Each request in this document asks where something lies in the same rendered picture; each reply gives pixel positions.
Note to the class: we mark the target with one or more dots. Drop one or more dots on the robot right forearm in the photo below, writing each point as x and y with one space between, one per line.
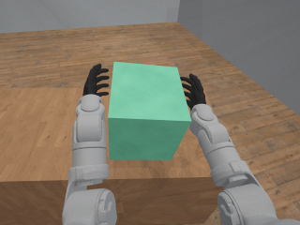
228 170

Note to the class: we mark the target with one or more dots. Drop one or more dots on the right robot upper arm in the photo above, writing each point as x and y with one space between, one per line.
248 205

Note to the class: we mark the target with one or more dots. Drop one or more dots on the carton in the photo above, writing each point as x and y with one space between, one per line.
148 112

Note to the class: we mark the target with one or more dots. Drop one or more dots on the robot left hand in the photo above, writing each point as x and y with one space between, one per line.
91 87

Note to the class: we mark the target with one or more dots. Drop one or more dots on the left robot upper arm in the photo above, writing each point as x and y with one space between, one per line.
90 207

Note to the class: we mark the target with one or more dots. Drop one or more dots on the robot left forearm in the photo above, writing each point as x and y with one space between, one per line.
89 143

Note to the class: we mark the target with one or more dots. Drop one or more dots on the robot right hand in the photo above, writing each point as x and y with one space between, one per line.
196 95

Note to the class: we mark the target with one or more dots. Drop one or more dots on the pedestal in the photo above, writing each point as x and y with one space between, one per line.
36 127

